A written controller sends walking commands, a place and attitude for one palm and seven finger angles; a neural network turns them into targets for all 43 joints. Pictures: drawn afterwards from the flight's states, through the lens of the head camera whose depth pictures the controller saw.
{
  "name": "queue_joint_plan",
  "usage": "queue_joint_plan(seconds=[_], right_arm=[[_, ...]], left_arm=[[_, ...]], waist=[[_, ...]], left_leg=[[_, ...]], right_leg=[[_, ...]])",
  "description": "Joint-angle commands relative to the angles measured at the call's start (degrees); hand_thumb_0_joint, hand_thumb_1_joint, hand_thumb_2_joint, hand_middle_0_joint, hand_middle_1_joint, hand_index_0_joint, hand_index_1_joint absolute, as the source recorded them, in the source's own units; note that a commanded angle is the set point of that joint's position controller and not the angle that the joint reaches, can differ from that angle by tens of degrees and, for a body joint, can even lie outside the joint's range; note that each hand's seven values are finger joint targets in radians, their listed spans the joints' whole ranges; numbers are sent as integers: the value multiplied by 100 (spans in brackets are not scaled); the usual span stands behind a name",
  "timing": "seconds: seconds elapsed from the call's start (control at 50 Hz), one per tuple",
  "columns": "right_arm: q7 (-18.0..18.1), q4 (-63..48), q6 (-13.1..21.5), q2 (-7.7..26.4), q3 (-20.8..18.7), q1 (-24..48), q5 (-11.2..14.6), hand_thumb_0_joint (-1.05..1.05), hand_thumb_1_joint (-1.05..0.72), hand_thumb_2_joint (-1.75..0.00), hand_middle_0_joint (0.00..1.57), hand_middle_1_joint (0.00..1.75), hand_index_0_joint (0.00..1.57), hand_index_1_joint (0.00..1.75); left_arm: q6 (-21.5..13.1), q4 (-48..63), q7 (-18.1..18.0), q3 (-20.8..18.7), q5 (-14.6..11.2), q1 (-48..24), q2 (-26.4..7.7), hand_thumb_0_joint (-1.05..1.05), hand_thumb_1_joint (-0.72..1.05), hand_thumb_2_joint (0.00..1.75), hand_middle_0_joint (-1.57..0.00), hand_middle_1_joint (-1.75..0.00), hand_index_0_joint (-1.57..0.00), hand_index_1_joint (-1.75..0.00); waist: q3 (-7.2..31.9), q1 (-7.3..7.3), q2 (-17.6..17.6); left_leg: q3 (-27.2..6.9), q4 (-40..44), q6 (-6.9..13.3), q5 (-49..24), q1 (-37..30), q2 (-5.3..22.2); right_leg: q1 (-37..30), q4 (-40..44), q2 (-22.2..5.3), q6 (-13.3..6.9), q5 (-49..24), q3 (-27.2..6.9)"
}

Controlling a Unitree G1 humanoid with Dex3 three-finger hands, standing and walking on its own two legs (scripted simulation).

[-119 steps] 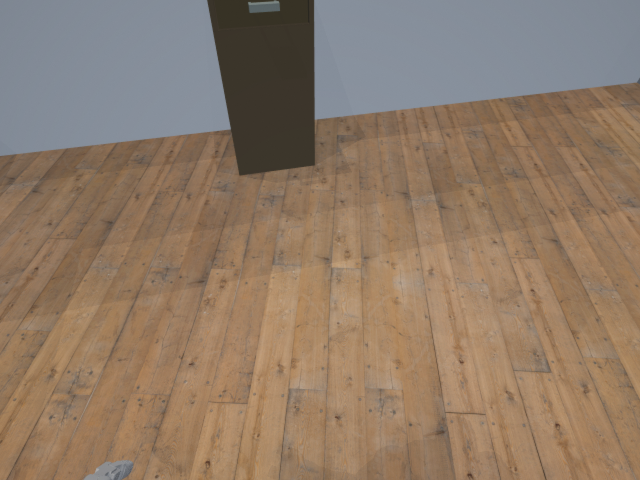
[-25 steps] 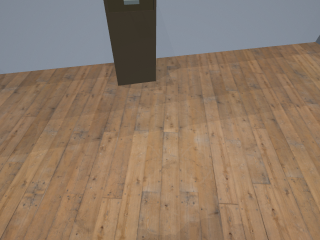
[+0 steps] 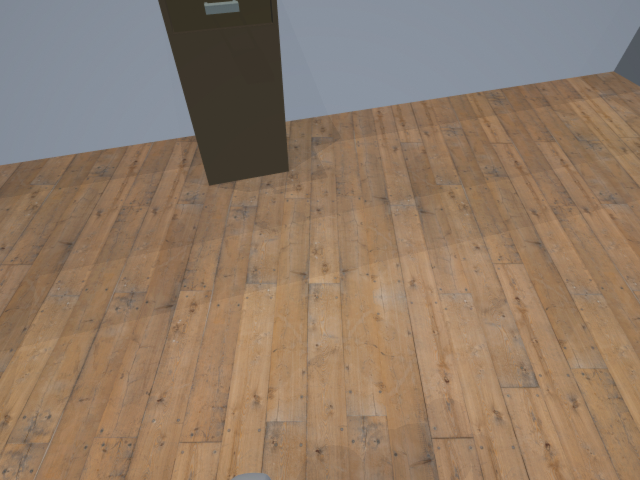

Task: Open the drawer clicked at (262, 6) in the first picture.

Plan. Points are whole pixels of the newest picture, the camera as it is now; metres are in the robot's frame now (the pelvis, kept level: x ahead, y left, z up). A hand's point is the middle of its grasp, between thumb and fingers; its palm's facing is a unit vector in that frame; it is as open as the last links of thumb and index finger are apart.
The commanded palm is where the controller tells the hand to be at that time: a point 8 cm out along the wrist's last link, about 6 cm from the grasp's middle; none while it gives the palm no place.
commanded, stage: walk to a spot facing it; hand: left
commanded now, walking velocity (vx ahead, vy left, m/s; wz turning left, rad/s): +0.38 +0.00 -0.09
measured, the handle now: (221, 5) +1.50 +0.49 +0.02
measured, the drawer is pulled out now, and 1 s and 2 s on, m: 0.00 0.00 0.00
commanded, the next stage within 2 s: turn to face it in 1.58 s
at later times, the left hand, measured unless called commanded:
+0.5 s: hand (187, 402) +0.25 +0.25 -0.17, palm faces +0.02 -0.99 -0.15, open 7.4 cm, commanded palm none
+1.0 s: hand (287, 254) +0.58 +0.13 -0.18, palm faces -0.20 -0.97 -0.14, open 7.4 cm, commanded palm none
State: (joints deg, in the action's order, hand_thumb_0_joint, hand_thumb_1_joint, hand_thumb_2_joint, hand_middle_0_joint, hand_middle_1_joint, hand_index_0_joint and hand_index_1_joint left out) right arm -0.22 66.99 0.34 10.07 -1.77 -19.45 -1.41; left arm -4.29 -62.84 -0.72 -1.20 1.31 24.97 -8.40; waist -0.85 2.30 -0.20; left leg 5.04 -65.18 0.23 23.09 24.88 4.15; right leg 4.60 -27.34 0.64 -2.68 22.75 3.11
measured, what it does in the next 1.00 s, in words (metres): walks ahead: left foot, then right foot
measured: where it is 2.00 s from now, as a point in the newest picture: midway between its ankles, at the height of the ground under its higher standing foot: (355, 307)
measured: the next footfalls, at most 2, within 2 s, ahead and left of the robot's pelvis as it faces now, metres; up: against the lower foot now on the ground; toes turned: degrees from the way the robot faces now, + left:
left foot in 0.26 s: +0.30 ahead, +0.12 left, +0.00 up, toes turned +7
right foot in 0.96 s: +0.52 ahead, -0.12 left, +0.00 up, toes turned -18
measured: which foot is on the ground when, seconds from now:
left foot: up 0.00-0.24, down 0.26-0.98, up 1.00-1.00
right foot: down 0.00-0.26, up 0.28-0.94, down 0.96-1.00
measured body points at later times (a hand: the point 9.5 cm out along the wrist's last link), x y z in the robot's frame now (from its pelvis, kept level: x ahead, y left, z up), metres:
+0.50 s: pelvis +0.22 +0.07 +0.00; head +0.22 +0.09 +0.45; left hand +0.25 +0.30 -0.16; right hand +0.24 -0.17 -0.14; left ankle +0.26 +0.12 -0.73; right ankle +0.21 -0.07 -0.64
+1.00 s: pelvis +0.44 +0.00 -0.01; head +0.48 -0.01 +0.43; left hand +0.59 +0.18 -0.16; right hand +0.24 -0.14 -0.15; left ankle +0.28 +0.12 -0.70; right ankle +0.48 -0.10 -0.74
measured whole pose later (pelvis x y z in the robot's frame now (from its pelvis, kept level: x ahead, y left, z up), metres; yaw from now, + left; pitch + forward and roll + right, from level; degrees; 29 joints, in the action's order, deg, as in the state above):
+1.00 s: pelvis +0.44 +0.00 -0.01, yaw -9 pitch +1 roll -1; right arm 0.9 70.3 3.1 3.8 -1.4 -32.1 -0.8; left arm -3.3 -57.8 0.9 -2.7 1.6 5.4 -7.7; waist -4.2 -3.8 0.5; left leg 11.9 -45.2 -0.2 27.8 3.9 6.1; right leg 22.8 -35.7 -1.8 -4.2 12.3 9.9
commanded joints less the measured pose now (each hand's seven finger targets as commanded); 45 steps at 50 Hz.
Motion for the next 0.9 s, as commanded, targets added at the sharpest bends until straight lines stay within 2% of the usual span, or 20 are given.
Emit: queue_joint_plan(seconds=[0.0,0.04,0.1,0.14,0.16,0.18,0.2,0.22,0.24,0.26,0.28,0.32,0.34,0.38,0.44,0.58,0.66,0.8,0.84,0.88], right_arm=[[-86,-874,208,194,-108,995,32,0,-90,-90,20,30,20,30],[-123,-989,190,168,-93,1142,58,0,-90,-90,20,30,20,30],[-177,-1150,233,61,-55,1537,94,0,-90,-90,20,30,20,30],[-150,-1154,279,111,-65,1363,105,0,-90,-90,20,30,20,30],[-111,-1063,307,192,-105,1032,100,0,-90,-90,20,30,20,30],[-62,-868,329,311,-158,376,69,0,-90,-90,20,30,20,30],[-20,-598,335,536,-229,-485,33,0,-90,-90,20,30,20,30],[43,-422,332,967,-333,-1235,-40,0,-90,-90,20,30,20,30],[75,-388,350,1526,-465,-1477,-107,0,-90,-90,20,30,20,30],[91,-455,302,1496,-433,-1118,33,0,-90,-90,20,30,20,30],[101,-598,279,1185,-388,-393,58,0,-90,-90,20,30,20,30],[117,-817,345,523,-206,302,18,0,-90,-90,20,30,20,30],[120,-796,406,357,-157,350,8,0,-90,-90,20,30,20,30],[122,-769,483,269,-146,366,19,0,-90,-90,20,30,20,30],[125,-783,534,328,-204,228,27,0,-90,-90,20,30,20,30],[194,-520,579,389,-205,-663,66,0,-90,-90,20,30,20,30],[217,-312,571,322,-156,-1158,47,0,-90,-90,20,30,20,30],[218,32,494,265,-91,-1773,-34,0,-90,-90,20,30,20,30],[220,74,474,294,-82,-1762,-40,0,-90,-90,20,30,20,30],[224,71,466,402,-102,-1608,-13,0,-90,-90,20,30,20,30]], left_arm=[[-54,-175,-102,-119,37,811,-719,0,90,90,-20,-30,-20,-30],[-64,-182,-121,-98,33,739,-633,0,90,90,-20,-30,-20,-30],[-68,-271,-142,-93,23,781,-615,0,90,90,-20,-30,-20,-30],[-76,-261,-150,-152,-3,665,-743,0,90,90,-20,-30,-20,-30],[-84,-250,-156,-191,2,562,-834,0,90,90,-20,-30,-20,-30],[-84,-222,-156,-213,3,453,-881,0,90,90,-20,-30,-20,-30],[-79,-210,-147,-212,-2,367,-836,0,90,90,-20,-30,-20,-30],[-66,-156,-103,-231,-46,546,-666,0,90,90,-20,-30,-20,-30],[-12,-63,-28,-202,-133,1012,-293,0,90,90,-20,-30,-20,-30],[-6,83,-50,-194,-95,717,-353,0,90,90,-20,-30,-20,-30],[41,106,-43,-182,-79,463,-356,0,90,90,-20,-30,-20,-30],[141,123,56,-205,26,137,-242,0,90,90,-20,-30,-20,-30],[220,80,81,-209,72,231,-149,0,90,90,-20,-30,-20,-30],[336,89,96,-200,93,416,-20,0,90,90,-20,-30,-20,-30],[423,243,121,-256,104,174,-51,0,90,90,-20,-30,-20,-30],[442,625,182,-347,75,-1115,-308,0,90,90,-20,-30,-20,-30],[405,777,211,-303,64,-1736,-259,0,90,90,-20,-30,-20,-30],[299,959,218,-201,29,-2499,-151,0,90,90,-20,-30,-20,-30],[253,970,214,-187,29,-2481,-142,0,90,90,-20,-30,-20,-30],[178,774,193,-215,36,-1782,-244,0,90,90,-20,-30,-20,-30]], waist=[[-662,-73,-541],[-793,-147,-746],[-979,-106,-829],[-831,-249,-834],[-638,-424,-871],[-300,-726,-746],[91,-1086,-626],[777,-1300,169],[1249,-1038,1734],[1060,-854,1330],[364,-616,897],[-557,-261,301],[-624,-118,294],[-459,49,432],[-377,68,382],[-451,-313,216],[-650,-497,295],[-816,-750,573],[-767,-686,657],[-260,-324,634]], left_leg=[[54,163,-120,-665,1685,214],[219,780,-112,-1024,1468,163],[439,1887,-14,-1429,874,39],[567,2345,129,-1516,73,-203],[574,2493,221,-1460,-459,-309],[527,2735,305,-1628,-1231,-396],[258,2981,372,-1676,-2148,-299],[-622,3204,547,-1397,-3189,367],[-3141,4331,1103,-932,-3891,2009],[-3939,5152,1288,115,-3199,2279],[-3427,5495,1107,1163,-2289,2108],[-2410,5624,879,1005,-665,1734],[-1857,5631,727,629,-247,1480],[-1103,5649,683,146,-11,1212],[-796,5836,717,-138,-257,1103],[-678,5853,576,-1144,-2067,1220],[-399,5748,609,-1893,-2561,1271],[-6,5305,764,-3374,-3062,1338],[189,5034,736,-4141,-3085,1340],[415,4103,641,-5604,-3108,1273]], right_leg=[[-577,1369,-1445,-679,-3467,-1185],[-273,1528,-1226,-577,-3601,-844],[-31,1586,-1105,-459,-3954,-583],[39,1292,-1092,-408,-4862,-420],[14,871,-1156,-409,-5399,-387],[135,168,-1137,-336,-5538,-280],[440,-897,-1022,-243,-5008,-243],[1024,-2284,-601,-129,-3388,-47],[2244,-4410,259,26,677,113],[2521,-5279,110,-91,881,-524],[2752,-5510,-243,-106,331,-560],[2706,-5316,-622,-8,-325,-503],[2407,-5069,-677,33,-479,-474],[2240,-4651,-728,121,-677,-376],[2602,-4266,-819,258,-1213,-350],[3843,-3257,-900,422,-1739,-340],[3875,-2383,-880,412,-1658,-73],[3466,-1291,-586,152,-1099,384],[3063,-949,-422,26,-869,543],[1981,-469,-80,-135,-789,792]])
